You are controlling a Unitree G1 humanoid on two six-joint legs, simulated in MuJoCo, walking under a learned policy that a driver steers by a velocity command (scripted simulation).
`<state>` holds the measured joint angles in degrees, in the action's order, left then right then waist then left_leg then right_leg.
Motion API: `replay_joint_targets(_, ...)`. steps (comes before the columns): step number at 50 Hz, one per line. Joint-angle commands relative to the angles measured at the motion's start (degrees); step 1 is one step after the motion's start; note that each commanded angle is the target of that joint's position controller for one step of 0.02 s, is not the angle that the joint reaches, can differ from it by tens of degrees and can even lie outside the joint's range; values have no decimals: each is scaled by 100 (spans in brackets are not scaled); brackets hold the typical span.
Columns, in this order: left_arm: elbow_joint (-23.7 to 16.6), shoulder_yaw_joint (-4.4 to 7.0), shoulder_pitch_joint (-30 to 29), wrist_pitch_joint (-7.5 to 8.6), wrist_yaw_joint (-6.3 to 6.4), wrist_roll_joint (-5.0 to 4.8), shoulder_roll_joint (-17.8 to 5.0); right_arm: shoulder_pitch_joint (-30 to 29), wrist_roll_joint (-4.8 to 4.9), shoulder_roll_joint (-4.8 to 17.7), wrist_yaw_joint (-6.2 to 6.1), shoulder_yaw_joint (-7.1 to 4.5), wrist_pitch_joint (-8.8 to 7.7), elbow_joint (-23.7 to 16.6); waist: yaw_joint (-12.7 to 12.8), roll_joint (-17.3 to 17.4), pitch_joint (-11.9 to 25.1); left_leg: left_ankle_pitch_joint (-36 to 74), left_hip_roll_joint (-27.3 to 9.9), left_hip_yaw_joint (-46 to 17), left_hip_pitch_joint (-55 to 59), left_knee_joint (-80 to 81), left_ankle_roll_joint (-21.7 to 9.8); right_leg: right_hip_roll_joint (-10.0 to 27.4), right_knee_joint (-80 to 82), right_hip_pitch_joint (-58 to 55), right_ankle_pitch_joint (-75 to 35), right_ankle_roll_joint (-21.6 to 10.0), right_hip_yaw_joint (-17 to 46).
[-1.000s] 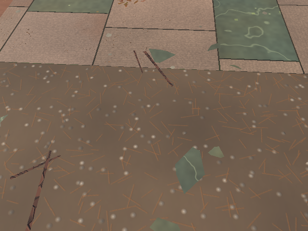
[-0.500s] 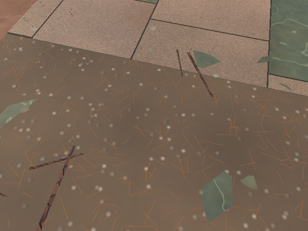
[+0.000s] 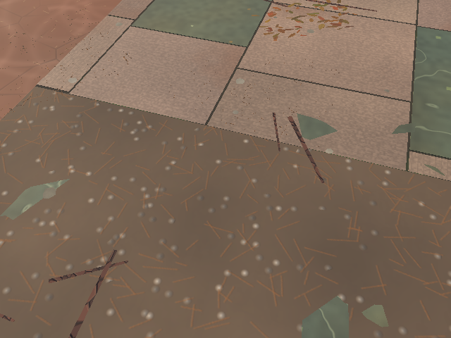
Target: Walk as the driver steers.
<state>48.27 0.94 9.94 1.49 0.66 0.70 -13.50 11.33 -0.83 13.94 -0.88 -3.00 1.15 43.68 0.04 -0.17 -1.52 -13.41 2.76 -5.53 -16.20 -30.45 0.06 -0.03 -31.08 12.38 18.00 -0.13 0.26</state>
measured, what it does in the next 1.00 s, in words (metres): stands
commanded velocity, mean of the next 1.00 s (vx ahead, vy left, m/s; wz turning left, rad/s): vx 0.00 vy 0.00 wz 0.01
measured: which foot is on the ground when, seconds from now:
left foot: down 0.00-1.00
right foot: down 0.00-1.00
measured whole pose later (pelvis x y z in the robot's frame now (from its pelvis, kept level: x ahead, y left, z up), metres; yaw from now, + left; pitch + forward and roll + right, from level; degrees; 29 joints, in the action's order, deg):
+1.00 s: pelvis +0.01 -0.02 +0.01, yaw +0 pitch -1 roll +0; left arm 60.3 0.0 14.6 1.2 1.1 0.3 -12.8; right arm 10.4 -0.1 12.8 -2.9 -2.0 0.9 63.5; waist 0.3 0.2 -2.1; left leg -12.3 0.3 -6.3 -12.2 -25.6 2.3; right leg -2.2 -25.8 8.2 16.3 -2.3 -0.5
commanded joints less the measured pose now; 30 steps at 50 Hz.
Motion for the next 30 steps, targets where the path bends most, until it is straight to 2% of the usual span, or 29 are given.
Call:
replay_joint_targets(1, -233, 150, -2, 52, -3, -9, -679, -115, 13, 556, -44, -134, -75, -287, 50, 118, 370, 1251, -388, -383, 489, 312, -200, 357, 564, 144, -890, -166, 344)
replay_joint_targets(14, 278, 117, 22, 47, -9, -30, -678, -137, 42, 579, -144, -149, -38, 302, 33, 14, 207, 1380, -394, -338, 760, 412, -133, 274, 802, 112, -893, -154, 294)
replay_joint_targets(30, 812, 66, 276, 29, 40, -37, -670, -178, 62, 561, -191, -100, -48, 1231, 40, 10, 36, 1126, -346, -184, 764, 619, -32, 232, 1071, 44, -755, -214, 305)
